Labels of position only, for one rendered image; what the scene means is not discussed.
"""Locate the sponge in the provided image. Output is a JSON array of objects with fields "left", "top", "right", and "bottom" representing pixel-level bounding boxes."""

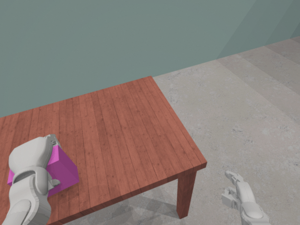
[{"left": 7, "top": 145, "right": 79, "bottom": 197}]

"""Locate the right robot forearm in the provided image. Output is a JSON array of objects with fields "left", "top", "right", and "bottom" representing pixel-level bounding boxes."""
[{"left": 240, "top": 202, "right": 271, "bottom": 225}]

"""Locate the table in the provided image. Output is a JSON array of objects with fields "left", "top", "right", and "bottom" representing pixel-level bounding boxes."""
[{"left": 0, "top": 76, "right": 207, "bottom": 225}]

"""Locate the left robot forearm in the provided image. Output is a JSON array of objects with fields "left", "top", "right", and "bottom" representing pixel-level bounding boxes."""
[{"left": 2, "top": 166, "right": 51, "bottom": 225}]

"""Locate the left robot hand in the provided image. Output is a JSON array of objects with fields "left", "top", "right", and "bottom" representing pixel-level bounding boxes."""
[{"left": 8, "top": 134, "right": 62, "bottom": 191}]

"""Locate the right robot hand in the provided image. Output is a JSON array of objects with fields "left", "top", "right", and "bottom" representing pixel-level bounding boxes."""
[{"left": 221, "top": 171, "right": 257, "bottom": 212}]

